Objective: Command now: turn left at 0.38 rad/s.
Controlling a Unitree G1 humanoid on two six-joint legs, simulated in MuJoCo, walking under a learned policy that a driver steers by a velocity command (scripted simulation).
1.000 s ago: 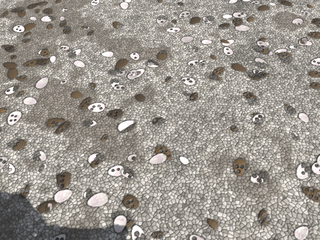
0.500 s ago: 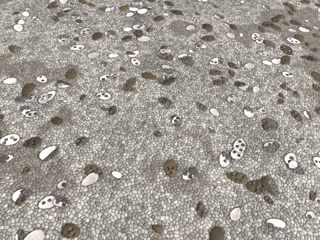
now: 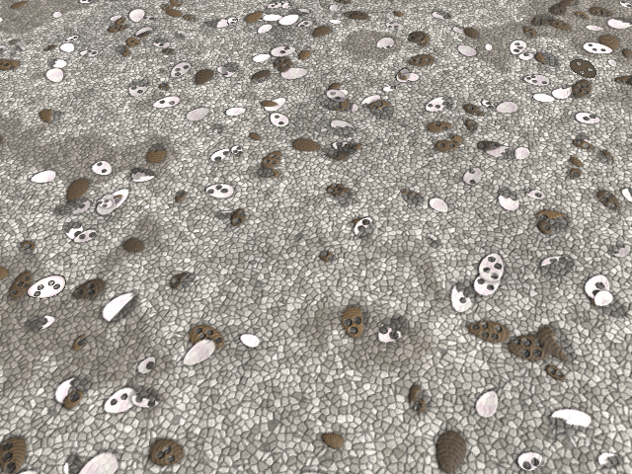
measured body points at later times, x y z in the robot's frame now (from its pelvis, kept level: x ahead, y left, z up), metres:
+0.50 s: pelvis -0.02 +0.05 +0.00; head +0.01 +0.08 +0.45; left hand +0.01 +0.35 -0.13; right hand +0.16 -0.20 -0.10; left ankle -0.03 +0.11 -0.74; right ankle +0.02 -0.11 -0.68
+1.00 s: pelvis -0.01 +0.02 +0.00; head +0.02 +0.03 +0.45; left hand +0.02 +0.32 -0.12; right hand +0.17 -0.22 -0.12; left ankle -0.06 +0.13 -0.72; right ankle +0.03 -0.08 -0.74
